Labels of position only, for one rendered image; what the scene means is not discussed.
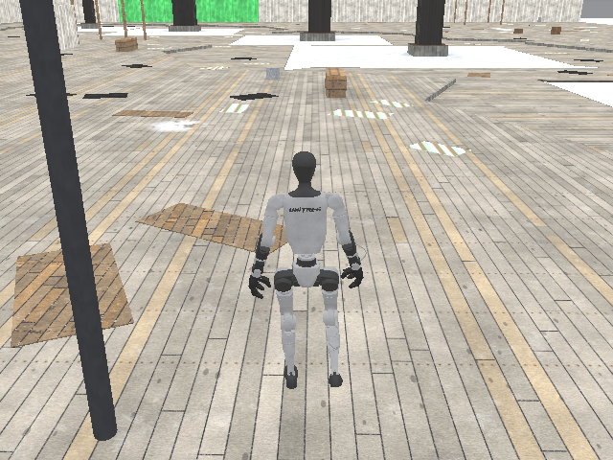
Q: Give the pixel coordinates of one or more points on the left robot hand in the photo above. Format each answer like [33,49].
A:
[254,284]

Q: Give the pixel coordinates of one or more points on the robot right forearm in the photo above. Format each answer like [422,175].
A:
[351,254]

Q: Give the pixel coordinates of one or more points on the robot left forearm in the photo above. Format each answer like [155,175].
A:
[260,259]

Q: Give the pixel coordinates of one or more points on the right robot hand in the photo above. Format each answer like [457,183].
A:
[358,274]

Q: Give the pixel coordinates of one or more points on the humanoid robot torso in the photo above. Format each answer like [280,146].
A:
[305,220]

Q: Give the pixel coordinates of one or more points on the robot right upper arm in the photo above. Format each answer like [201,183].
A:
[339,214]

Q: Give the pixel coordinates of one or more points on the robot right shin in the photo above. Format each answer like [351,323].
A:
[333,343]

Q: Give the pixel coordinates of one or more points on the robot left upper arm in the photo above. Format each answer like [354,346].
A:
[275,202]

